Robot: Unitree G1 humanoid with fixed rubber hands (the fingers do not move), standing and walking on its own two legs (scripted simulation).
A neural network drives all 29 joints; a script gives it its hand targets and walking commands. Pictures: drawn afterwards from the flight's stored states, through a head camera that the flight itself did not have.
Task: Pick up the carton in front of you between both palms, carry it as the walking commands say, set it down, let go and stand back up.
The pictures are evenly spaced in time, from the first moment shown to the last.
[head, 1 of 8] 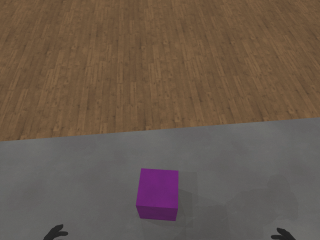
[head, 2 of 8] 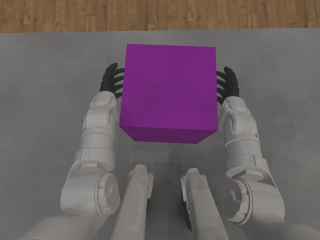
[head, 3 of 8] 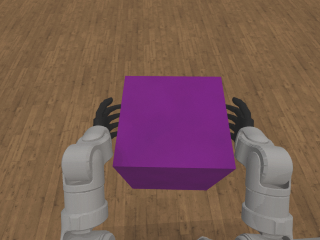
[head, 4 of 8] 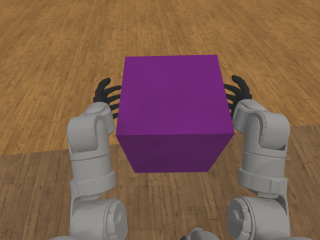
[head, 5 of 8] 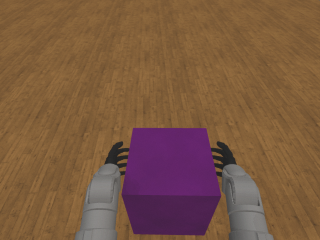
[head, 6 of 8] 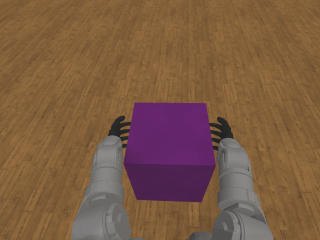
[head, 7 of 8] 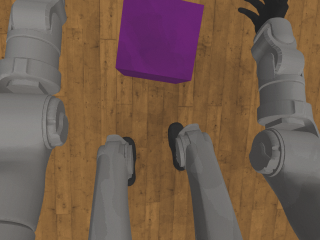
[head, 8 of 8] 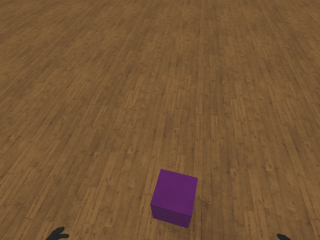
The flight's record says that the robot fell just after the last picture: no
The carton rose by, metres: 1.24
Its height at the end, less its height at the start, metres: +0.50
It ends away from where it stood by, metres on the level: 5.07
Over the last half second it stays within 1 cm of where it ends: yes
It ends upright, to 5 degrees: yes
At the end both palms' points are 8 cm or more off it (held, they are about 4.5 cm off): yes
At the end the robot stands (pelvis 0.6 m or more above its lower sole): yes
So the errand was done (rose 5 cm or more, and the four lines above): yes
